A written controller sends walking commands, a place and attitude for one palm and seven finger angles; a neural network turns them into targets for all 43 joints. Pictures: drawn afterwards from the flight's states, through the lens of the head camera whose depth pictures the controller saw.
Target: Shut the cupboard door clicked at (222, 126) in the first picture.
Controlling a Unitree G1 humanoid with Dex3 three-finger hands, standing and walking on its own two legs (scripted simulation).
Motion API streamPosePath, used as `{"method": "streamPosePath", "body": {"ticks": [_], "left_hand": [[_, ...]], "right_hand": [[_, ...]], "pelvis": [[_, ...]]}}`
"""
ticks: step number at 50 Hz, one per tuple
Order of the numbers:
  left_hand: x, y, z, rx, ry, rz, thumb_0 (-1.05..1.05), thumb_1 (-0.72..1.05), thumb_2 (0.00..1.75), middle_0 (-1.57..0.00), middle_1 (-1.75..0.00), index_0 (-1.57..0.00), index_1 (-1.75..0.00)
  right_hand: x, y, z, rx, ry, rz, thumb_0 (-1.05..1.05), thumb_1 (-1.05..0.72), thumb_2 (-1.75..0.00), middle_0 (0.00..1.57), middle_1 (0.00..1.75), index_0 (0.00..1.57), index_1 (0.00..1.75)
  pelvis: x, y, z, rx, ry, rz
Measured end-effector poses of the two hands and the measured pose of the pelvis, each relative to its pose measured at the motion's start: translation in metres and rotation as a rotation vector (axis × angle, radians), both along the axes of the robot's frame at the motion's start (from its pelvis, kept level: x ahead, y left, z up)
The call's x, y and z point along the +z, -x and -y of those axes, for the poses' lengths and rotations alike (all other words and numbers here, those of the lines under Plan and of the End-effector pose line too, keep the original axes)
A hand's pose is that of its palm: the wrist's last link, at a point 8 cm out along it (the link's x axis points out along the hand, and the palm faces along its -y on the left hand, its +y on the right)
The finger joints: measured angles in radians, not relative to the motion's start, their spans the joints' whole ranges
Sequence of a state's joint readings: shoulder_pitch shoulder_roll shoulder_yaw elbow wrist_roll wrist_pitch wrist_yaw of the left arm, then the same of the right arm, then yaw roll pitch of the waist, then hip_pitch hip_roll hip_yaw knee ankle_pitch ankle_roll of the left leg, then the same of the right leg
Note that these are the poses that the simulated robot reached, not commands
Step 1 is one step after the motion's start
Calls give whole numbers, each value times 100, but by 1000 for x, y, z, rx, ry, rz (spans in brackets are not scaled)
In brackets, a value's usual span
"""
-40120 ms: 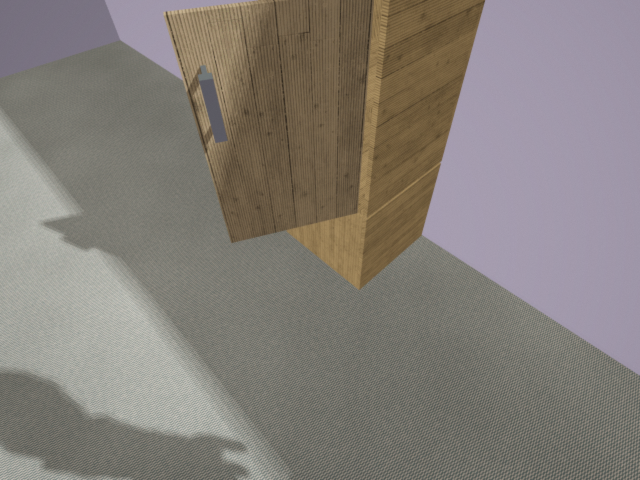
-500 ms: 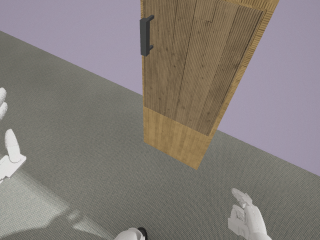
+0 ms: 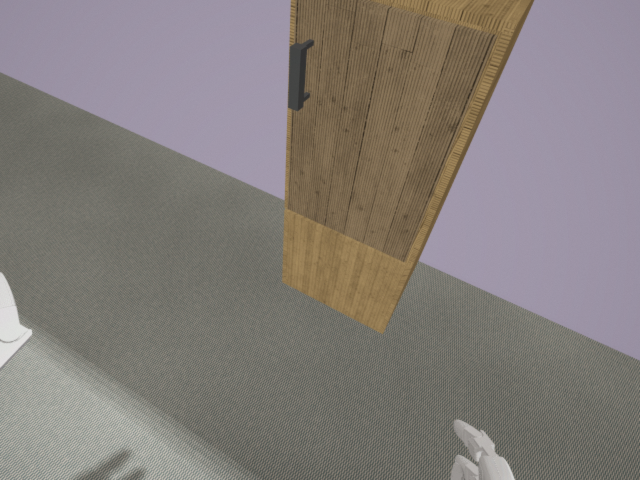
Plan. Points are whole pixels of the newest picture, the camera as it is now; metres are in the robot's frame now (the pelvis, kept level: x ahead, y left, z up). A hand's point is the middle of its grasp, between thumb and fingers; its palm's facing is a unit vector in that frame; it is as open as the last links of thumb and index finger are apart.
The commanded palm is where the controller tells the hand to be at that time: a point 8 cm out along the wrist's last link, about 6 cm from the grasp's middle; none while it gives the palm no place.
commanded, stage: stop stepping back and stand still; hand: left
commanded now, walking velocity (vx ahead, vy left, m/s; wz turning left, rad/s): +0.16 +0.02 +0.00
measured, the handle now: (302, 74) +0.86 +0.10 +0.10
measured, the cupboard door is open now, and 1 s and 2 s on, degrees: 0 0 0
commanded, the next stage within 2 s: let the arm hang, fingers relaxed in 0.46 s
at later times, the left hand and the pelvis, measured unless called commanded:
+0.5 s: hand (5, 344) +0.19 +0.28 +0.17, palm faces +0.42 -0.79 -0.45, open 7.4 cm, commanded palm +0.13 +0.31 +0.18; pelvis -0.01 +0.02 +0.01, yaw +0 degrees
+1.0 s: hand out of the picture -0.05 +0.20 -0.17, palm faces +0.03 -0.98 -0.18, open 7.1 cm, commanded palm none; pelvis -0.03 +0.01 +0.01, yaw +1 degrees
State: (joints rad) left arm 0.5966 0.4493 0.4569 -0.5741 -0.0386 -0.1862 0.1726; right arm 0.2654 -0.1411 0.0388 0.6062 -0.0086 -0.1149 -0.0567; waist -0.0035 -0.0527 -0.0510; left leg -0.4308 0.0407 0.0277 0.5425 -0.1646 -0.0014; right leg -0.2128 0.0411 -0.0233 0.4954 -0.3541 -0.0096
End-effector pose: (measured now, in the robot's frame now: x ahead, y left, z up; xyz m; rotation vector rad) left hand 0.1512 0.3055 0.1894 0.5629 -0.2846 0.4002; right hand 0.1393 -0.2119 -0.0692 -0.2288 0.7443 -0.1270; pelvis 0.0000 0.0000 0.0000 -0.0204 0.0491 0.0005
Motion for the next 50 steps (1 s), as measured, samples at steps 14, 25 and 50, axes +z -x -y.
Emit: {"method": "streamPosePath", "body": {"ticks": [14, 25, 50], "left_hand": [[-16, 10, -22, 37, 101, 18, 1, 89, 90, -21, -31, -21, -30], [-3, 8, -11, -1, 34, -36, 1, 89, 90, -21, -31, -21, -30], [-333, 205, 59, 252, 663, -1621, -1, 97, 90, -21, -30, -21, -30]], "right_hand": [[-4, 44, 19, -91, 74, -46, 1, -90, -90, 20, 30, 21, 30], [3, 23, 0, -41, 0, 15, 1, -90, -90, 20, 30, 21, 30], [-47, 159, 31, -100, 41, -623, 0, -91, -90, 20, 30, 20, 30]], "pelvis": [[0, 13, -18, -4, -1, 68], [7, 14, -15, -6, 0, 35], [8, 27, -10, 21, 1, 71]]}}
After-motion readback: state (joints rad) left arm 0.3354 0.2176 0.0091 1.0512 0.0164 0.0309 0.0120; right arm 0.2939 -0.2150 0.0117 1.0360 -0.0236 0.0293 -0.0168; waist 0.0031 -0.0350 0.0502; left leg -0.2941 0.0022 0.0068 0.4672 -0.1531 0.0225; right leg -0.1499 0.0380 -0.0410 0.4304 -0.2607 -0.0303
